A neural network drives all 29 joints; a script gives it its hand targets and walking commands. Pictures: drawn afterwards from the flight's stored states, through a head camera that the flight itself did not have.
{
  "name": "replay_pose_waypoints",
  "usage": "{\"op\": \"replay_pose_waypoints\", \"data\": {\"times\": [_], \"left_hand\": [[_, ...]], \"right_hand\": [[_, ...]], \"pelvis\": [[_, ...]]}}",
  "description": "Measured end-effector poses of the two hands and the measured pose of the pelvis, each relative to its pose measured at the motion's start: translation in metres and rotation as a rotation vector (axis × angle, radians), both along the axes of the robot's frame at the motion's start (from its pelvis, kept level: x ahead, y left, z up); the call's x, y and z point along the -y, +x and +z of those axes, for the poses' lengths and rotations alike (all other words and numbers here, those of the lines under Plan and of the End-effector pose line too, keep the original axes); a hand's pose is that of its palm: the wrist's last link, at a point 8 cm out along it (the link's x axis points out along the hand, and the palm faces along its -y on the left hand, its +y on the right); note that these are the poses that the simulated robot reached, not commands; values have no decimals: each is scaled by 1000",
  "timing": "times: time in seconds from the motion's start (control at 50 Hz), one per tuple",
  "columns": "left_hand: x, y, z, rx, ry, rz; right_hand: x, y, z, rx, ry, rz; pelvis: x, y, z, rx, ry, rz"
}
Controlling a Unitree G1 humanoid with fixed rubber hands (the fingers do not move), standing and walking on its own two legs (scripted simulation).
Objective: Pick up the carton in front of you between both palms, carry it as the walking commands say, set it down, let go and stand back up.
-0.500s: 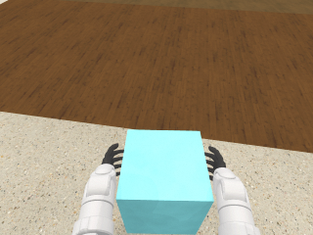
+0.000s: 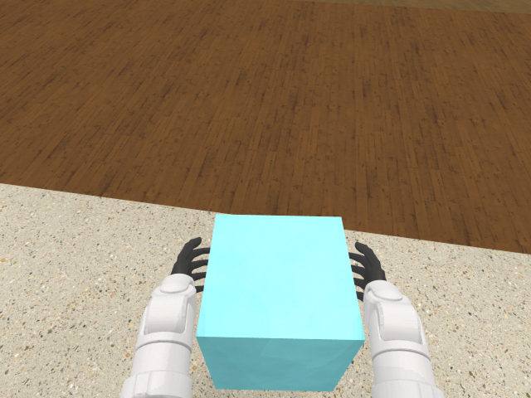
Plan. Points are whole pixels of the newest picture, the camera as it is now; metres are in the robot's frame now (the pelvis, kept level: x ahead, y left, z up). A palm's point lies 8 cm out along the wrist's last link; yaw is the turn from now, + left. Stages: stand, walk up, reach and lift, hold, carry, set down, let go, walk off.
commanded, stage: reach and lift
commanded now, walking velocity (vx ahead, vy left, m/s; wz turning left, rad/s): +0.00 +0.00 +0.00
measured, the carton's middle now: (276, 306) +0.30 +0.00 -0.04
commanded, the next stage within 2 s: hold in 0.36 s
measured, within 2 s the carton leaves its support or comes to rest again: neither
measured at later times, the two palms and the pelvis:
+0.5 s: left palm (180, 281) +0.29 +0.15 +0.05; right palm (378, 286) +0.29 -0.15 +0.05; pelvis +0.00 +0.00 +0.00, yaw +0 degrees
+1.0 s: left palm (196, 250) +0.32 +0.13 +0.08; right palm (391, 259) +0.32 -0.17 +0.07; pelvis +0.04 -0.02 -0.01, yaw +0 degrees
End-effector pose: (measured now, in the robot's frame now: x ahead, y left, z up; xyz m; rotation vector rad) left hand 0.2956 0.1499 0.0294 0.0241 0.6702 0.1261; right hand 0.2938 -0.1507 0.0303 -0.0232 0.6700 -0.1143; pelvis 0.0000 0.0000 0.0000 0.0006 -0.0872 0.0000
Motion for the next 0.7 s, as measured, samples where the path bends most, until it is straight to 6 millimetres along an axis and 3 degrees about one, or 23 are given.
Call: {"op": "replay_pose_waypoints", "data": {"times": [0.28, 0.54, 0.7], "left_hand": [[0, -2, 5, -4, 13, -5], [1, -10, 22, 31, 7, -1], [0, -16, 19, 6, -2, 4]], "right_hand": [[0, -1, 4, -4, -11, 12], [0, -9, 22, 31, -7, 7], [0, -15, 18, 6, 5, -2]], "pelvis": [[1, 8, 2, 13, 1, 2], [2, 3, 3, 40, 1, 1], [1, -5, 1, 58, 0, 0]]}}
